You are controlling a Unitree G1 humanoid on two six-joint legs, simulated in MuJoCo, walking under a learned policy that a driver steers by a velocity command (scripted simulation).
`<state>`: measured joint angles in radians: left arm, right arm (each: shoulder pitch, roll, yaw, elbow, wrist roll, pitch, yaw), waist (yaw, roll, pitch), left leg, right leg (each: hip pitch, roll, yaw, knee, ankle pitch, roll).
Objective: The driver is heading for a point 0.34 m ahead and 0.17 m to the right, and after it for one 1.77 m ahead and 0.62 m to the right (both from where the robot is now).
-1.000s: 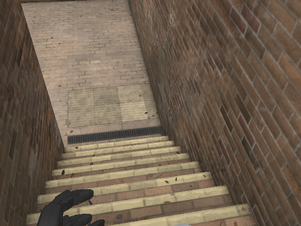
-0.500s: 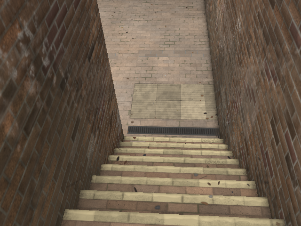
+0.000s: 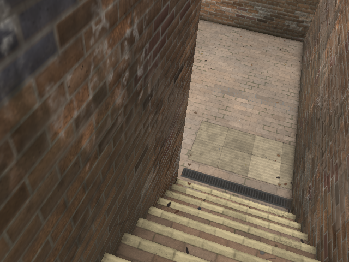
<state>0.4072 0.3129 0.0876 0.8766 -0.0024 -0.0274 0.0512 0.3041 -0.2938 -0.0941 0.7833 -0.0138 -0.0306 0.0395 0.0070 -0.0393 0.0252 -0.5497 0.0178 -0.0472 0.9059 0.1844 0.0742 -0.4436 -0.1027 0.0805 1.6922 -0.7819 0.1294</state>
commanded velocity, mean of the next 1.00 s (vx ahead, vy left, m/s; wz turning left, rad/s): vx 0.49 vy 0.00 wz -0.44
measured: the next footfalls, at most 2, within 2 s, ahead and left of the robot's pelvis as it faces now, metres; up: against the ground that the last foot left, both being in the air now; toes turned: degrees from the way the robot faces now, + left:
left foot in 0.04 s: +0.15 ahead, +0.13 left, -0.15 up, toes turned -3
right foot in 0.56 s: +0.27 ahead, -0.15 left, -0.36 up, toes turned -12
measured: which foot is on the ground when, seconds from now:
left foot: up 0.00-0.02, down 0.04-0.54, up 0.56-0.90, down 0.92-1.00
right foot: up 0.00-0.54, down 0.56-0.92, up 0.94-1.00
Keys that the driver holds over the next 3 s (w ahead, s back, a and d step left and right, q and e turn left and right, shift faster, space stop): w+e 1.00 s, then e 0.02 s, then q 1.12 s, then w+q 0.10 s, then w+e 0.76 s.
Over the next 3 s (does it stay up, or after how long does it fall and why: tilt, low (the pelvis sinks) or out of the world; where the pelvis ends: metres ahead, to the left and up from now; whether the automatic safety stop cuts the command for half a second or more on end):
stays up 0.79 -0.34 -0.70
